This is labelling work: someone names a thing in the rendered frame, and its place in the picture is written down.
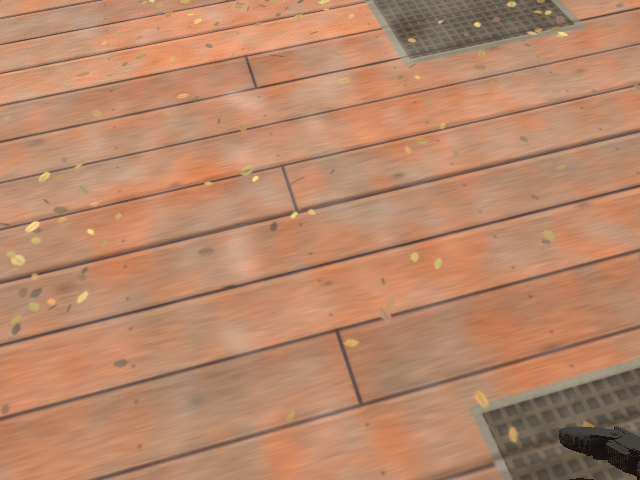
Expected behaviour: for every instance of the right robot hand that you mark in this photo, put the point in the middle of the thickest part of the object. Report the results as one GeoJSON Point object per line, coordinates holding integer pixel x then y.
{"type": "Point", "coordinates": [620, 447]}

